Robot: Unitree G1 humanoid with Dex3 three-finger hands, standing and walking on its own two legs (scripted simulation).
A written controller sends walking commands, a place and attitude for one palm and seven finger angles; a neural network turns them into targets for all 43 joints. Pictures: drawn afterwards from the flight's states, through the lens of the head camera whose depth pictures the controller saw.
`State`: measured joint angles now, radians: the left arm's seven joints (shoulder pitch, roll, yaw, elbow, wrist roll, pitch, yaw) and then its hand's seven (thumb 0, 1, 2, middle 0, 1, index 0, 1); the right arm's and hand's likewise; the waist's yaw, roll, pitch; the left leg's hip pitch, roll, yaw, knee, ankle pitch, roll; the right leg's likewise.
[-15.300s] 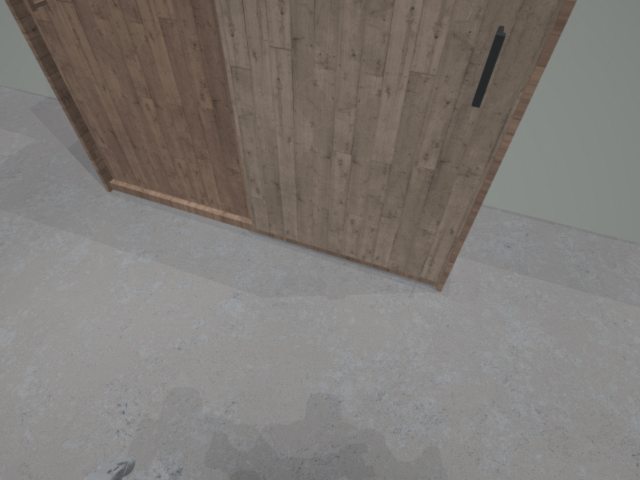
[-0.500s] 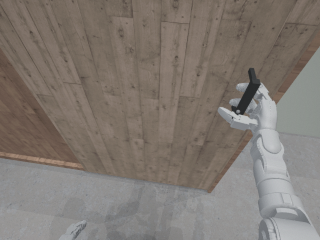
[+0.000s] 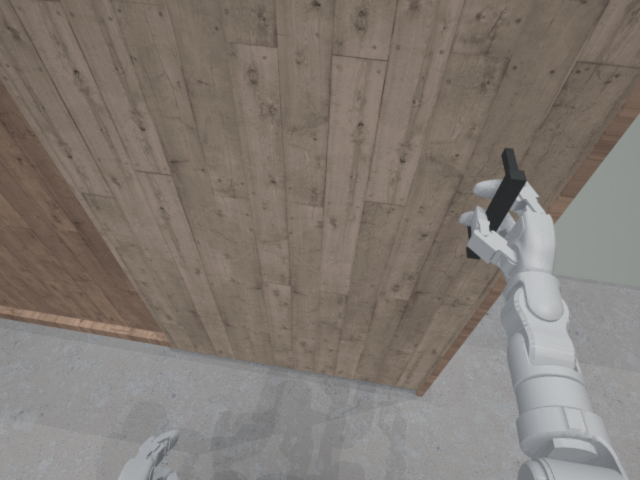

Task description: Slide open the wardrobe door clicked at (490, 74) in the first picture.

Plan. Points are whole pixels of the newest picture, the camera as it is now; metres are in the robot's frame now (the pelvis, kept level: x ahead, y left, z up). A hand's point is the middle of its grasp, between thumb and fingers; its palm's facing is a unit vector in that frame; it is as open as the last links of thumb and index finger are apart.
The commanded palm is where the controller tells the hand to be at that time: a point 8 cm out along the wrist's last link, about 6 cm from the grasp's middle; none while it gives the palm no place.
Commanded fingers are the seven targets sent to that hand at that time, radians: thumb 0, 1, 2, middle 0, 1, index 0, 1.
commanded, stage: grip the handle and tug to test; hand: right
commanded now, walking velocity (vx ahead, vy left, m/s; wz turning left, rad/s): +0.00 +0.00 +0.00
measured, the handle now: (490, 207) +0.46 -0.18 +0.10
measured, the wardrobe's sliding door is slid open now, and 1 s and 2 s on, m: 0.00 0.00 0.00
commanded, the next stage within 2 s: tug the door sideways, standing still in 0.48 s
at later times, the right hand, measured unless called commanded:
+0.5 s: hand (476, 238) +0.40 -0.15 +0.11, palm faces +0.07 +1.00 +0.00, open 5.8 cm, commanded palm +0.34 -0.20 +0.11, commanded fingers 0.00 -0.90 -0.90 0.45 1.40 0.45 1.40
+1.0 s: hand (474, 235) +0.40 -0.14 +0.11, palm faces +0.15 +0.99 +0.00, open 5.6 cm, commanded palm +0.37 -0.14 +0.11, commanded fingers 0.00 -0.90 -0.90 0.45 1.40 0.45 1.40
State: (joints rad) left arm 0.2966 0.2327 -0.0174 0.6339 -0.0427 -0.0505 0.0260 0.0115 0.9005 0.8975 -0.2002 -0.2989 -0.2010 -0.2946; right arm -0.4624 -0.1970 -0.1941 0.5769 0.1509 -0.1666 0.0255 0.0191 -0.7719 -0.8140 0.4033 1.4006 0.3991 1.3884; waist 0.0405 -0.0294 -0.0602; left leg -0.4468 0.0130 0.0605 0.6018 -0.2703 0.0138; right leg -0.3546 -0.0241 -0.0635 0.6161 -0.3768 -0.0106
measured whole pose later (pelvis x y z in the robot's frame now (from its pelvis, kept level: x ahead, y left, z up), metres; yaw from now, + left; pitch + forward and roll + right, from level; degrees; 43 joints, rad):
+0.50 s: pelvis +0.03 +0.00 +0.00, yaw +2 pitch +7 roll +1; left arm 0.29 0.23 0.00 0.59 -0.04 -0.05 0.01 0.01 0.90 0.90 -0.20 -0.30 -0.20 -0.29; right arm -0.23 -0.18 -0.19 0.28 0.18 -0.07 0.02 0.02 -0.80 -0.81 0.28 1.35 0.28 1.32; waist 0.04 -0.04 -0.08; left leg -0.39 -0.01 0.04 0.55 -0.28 0.01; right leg -0.28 -0.04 -0.09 0.55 -0.38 -0.01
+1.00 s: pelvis +0.03 -0.01 +0.00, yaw -4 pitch +8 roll +1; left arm 0.25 0.20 -0.01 0.63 -0.01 -0.04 0.02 0.01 0.90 0.90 -0.20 -0.30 -0.20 -0.29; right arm -0.35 -0.07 -0.02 0.28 0.10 -0.01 -0.12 0.02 -0.78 -0.85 0.31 1.38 0.32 1.37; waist -0.02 -0.05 -0.07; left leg -0.40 0.04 0.11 0.61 -0.33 -0.01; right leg -0.34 0.01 0.01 0.63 -0.42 -0.02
